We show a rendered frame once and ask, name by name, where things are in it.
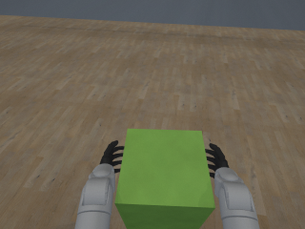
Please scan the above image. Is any robot left hand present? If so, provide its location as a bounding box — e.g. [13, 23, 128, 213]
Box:
[99, 140, 125, 173]

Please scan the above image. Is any right robot forearm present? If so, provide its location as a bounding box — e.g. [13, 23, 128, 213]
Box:
[214, 167, 260, 229]

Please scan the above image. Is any carton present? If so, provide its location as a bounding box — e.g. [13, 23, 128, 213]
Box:
[114, 129, 215, 229]

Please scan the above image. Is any robot right hand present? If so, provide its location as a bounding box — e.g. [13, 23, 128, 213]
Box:
[205, 143, 230, 178]

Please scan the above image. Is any left robot forearm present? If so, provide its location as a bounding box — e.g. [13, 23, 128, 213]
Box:
[74, 163, 115, 229]

